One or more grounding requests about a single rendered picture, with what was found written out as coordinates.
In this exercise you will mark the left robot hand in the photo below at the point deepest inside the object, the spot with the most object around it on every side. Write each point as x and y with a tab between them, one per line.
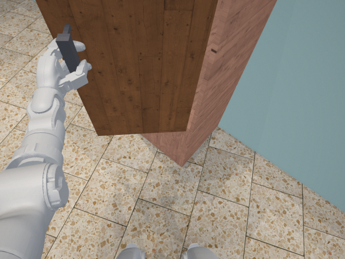
50	73

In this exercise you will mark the robot shin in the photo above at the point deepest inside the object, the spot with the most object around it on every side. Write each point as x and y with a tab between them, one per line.
131	245
193	245

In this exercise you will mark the right robot shin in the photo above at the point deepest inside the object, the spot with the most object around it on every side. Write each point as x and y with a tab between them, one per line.
193	245

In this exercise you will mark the robot left upper arm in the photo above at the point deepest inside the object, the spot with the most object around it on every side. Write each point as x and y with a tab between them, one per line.
29	198

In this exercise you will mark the left robot forearm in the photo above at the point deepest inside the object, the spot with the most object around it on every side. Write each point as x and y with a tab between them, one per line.
45	134

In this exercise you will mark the cupboard door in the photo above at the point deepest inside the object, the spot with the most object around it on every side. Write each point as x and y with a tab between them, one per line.
146	58

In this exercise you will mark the handle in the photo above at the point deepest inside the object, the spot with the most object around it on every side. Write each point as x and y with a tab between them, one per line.
67	48

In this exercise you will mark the left robot shin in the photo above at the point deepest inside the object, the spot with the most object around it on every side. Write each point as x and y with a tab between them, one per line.
131	245

